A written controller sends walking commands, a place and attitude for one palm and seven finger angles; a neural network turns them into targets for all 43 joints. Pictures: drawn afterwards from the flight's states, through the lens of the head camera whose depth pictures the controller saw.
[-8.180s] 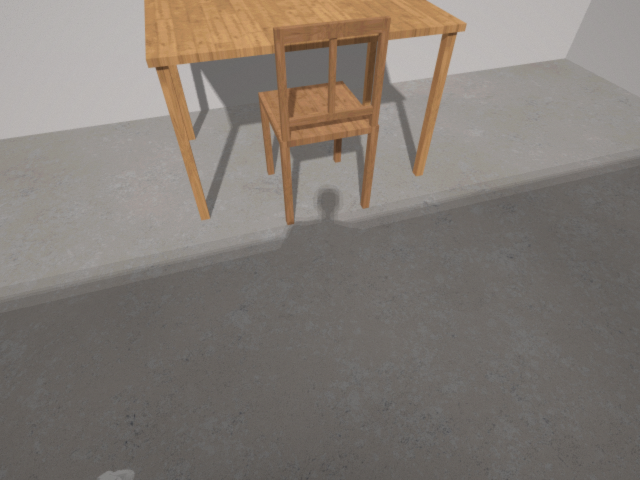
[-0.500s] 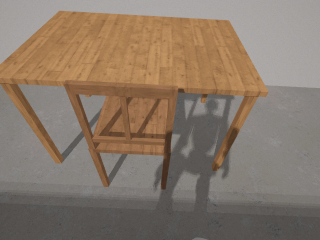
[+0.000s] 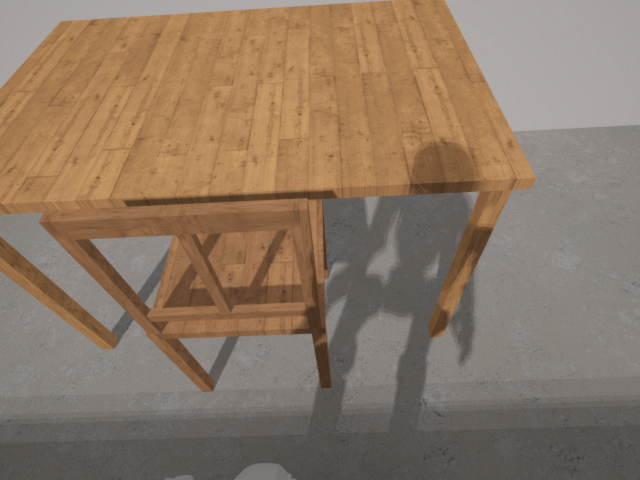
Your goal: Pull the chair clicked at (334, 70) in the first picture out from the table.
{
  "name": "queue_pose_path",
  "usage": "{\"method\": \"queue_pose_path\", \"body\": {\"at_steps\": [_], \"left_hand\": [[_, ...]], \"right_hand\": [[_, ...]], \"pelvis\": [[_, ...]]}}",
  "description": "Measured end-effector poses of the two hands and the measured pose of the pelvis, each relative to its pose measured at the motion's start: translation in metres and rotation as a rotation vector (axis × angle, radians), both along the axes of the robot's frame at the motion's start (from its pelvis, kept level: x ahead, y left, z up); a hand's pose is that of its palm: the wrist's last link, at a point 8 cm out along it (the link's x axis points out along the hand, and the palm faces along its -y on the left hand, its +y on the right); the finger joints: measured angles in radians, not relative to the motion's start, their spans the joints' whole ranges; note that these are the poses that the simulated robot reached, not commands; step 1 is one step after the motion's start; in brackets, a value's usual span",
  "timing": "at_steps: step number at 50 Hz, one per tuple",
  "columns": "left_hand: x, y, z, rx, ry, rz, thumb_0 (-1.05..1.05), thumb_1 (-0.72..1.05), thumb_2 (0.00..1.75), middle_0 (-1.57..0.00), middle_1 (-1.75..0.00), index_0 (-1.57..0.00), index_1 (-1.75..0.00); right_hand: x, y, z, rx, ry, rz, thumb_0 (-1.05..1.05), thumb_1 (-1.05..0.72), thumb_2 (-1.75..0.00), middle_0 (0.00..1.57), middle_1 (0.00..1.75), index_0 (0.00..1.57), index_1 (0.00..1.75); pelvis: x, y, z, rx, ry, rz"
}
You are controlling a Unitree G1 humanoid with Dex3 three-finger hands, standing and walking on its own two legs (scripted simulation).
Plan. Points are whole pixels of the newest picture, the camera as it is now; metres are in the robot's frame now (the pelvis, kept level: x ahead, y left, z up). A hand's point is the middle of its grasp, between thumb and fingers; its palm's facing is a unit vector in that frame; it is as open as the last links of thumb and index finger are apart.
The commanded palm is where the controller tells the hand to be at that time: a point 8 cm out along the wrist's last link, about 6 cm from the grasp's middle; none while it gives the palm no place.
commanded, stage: come to a stop and stand still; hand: left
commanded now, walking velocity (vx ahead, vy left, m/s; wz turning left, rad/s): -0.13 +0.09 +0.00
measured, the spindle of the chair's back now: (207, 275) +0.45 +0.24 -0.12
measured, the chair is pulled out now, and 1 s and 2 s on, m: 0.00 0.00 0.00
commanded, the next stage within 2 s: look again from close up in 1.12 s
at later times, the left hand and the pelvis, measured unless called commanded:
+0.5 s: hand out of the picture -0.05 +0.26 -0.18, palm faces +0.03 -0.98 -0.18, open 7.4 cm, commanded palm none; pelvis -0.03 +0.07 +0.01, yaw -1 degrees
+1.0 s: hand out of the picture -0.02 +0.17 -0.17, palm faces +0.02 -0.97 -0.23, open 7.2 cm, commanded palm none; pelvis -0.04 -0.01 +0.00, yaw -1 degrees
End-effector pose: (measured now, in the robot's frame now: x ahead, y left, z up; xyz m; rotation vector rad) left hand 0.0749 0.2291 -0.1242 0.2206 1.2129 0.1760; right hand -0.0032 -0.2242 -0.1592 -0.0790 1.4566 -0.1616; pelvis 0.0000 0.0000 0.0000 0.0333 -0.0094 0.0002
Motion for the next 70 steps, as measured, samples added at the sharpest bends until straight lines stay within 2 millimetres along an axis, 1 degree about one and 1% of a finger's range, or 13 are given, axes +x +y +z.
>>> {"method": "queue_pose_path", "body": {"at_steps": [5, 10, 13, 16, 20, 24, 28, 36, 40, 48, 61, 65, 70], "left_hand": [[-0.017, 0.022, 0.000, 0.011, 0.021, 0.019, 0.00, 0.92, 0.90, -0.20, -0.30, -0.20, -0.30], [-0.039, 0.053, -0.014, -0.004, 0.028, 0.039, 0.01, 0.91, 0.90, -0.20, -0.30, -0.20, -0.30], [-0.054, 0.071, -0.030, -0.030, 0.045, 0.057, 0.01, 0.91, 0.90, -0.20, -0.30, -0.20, -0.30], [-0.072, 0.079, -0.029, -0.056, 0.086, 0.073, 0.01, 0.91, 0.90, -0.20, -0.30, -0.20, -0.30], [-0.098, 0.082, -0.025, -0.088, 0.144, 0.088, 0.01, 0.91, 0.90, -0.20, -0.30, -0.20, -0.30], [-0.121, 0.079, -0.024, -0.095, 0.228, 0.076, 0.01, 0.91, 0.90, -0.20, -0.30, -0.20, -0.30], [-0.128, 0.071, -0.021, -0.088, 0.285, 0.052, 0.01, 0.91, 0.90, -0.20, -0.30, -0.20, -0.30], [-0.099, 0.036, -0.017, -0.035, 0.189, 0.004, 0.01, 0.91, 0.90, -0.20, -0.30, -0.20, -0.30], [-0.088, 0.015, -0.008, -0.017, 0.132, -0.007, 0.01, 0.92, 0.90, -0.20, -0.30, -0.20, -0.30], [-0.092, -0.004, -0.012, -0.023, 0.106, 0.022, 0.02, 0.95, 0.90, -0.20, -0.30, -0.20, -0.30], [-0.142, -0.032, -0.016, -0.088, 0.240, 0.078, 0.01, 0.91, 0.90, -0.20, -0.30, -0.20, -0.30], [-0.147, -0.026, -0.017, -0.079, 0.227, 0.065, 0.01, 0.91, 0.90, -0.20, -0.30, -0.20, -0.30], [-0.143, -0.002, -0.022, -0.058, 0.198, 0.070, 0.01, 0.90, 0.90, -0.20, -0.30, -0.20, -0.30]], "right_hand": [[0.035, 0.003, 0.005, -0.027, -0.105, 0.034, 0.00, -0.91, -0.90, 0.20, 0.30, 0.19, 0.30], [0.051, 0.021, 0.016, -0.069, -0.204, 0.065, 0.00, -0.91, -0.90, 0.20, 0.30, 0.19, 0.30], [0.044, 0.038, 0.019, -0.095, -0.239, 0.074, 0.00, -0.91, -0.90, 0.20, 0.30, 0.19, 0.30], [0.029, 0.055, 0.030, -0.100, -0.213, 0.087, 0.00, -0.91, -0.90, 0.20, 0.30, 0.19, 0.30], [0.011, 0.061, 0.041, -0.118, -0.169, 0.082, 0.00, -0.93, -0.90, 0.20, 0.30, 0.20, 0.30], [-0.004, 0.062, 0.043, -0.122, -0.144, 0.049, 0.00, -0.92, -0.90, 0.20, 0.30, 0.20, 0.30], [-0.025, 0.058, 0.038, -0.114, -0.106, 0.011, 0.00, -0.91, -0.90, 0.20, 0.30, 0.20, 0.30], [-0.074, 0.035, 0.009, -0.036, 0.008, -0.054, 0.00, -0.90, -0.90, 0.20, 0.30, 0.20, 0.30], [-0.085, 0.026, 0.001, 0.001, 0.035, -0.057, 0.00, -0.90, -0.90, 0.20, 0.30, 0.20, 0.30], [-0.077, 0.017, 0.000, 0.019, 0.012, -0.030, 0.00, -0.91, -0.90, 0.20, 0.30, 0.19, 0.30], [-0.060, 0.008, 0.004, 0.005, 0.008, 0.008, 0.00, -0.91, -0.90, 0.20, 0.30, 0.19, 0.30], [-0.047, 0.005, 0.002, -0.013, -0.030, 0.026, 0.00, -0.90, -0.90, 0.20, 0.30, 0.19, 0.30], [-0.019, 0.007, 0.002, -0.061, -0.115, 0.024, 0.00, -0.91, -0.90, 0.20, 0.30, 0.19, 0.30]], "pelvis": [[-0.010, 0.015, 0.000, -0.001, -0.002, -0.002], [-0.022, 0.038, -0.006, -0.022, -0.006, -0.004], [-0.028, 0.053, -0.013, -0.041, -0.011, 0.000], [-0.029, 0.061, -0.003, -0.046, -0.011, 0.002], [-0.029, 0.067, 0.007, -0.057, 0.007, 0.000], [-0.029, 0.067, 0.009, -0.050, 0.024, -0.020], [-0.032, 0.062, 0.009, -0.046, 0.029, -0.032], [-0.042, 0.031, -0.002, -0.014, 0.020, -0.037], [-0.041, 0.017, 0.000, -0.025, 0.004, -0.027], [-0.041, -0.003, -0.001, -0.024, -0.027, -0.014], [-0.040, -0.008, 0.001, -0.026, -0.020, -0.013], [-0.041, -0.002, -0.003, -0.040, -0.007, -0.011], [-0.038, 0.016, -0.009, -0.064, 0.001, -0.011]]}}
